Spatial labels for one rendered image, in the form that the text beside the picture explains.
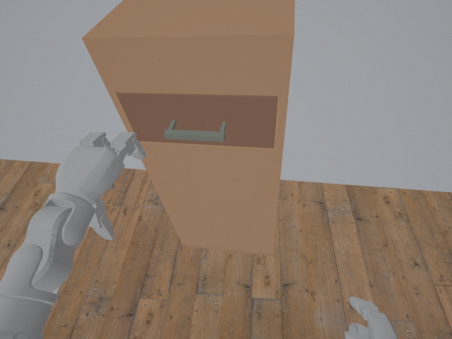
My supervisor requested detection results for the right robot hand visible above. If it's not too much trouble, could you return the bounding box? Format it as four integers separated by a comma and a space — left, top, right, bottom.
345, 297, 398, 339

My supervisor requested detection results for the drawer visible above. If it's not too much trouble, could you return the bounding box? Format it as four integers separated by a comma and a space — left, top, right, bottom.
118, 93, 278, 148

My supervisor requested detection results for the handle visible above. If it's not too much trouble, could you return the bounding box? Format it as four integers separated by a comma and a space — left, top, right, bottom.
164, 120, 227, 142

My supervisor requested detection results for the cabinet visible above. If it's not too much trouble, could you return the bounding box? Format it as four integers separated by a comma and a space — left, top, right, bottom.
82, 0, 295, 256

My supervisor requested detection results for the robot left forearm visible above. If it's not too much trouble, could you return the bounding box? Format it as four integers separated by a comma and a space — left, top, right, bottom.
0, 192, 95, 339

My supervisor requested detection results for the left robot hand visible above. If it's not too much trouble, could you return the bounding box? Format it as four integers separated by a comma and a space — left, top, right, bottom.
55, 132, 146, 240

